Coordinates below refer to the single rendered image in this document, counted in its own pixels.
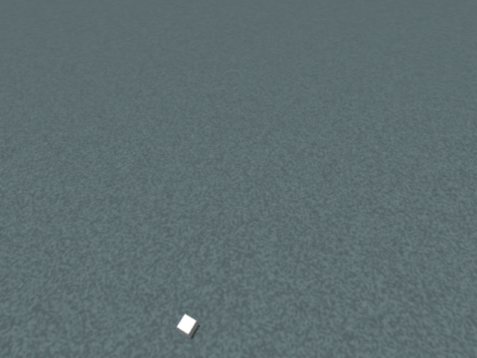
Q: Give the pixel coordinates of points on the cube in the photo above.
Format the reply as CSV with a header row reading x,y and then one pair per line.
x,y
187,326

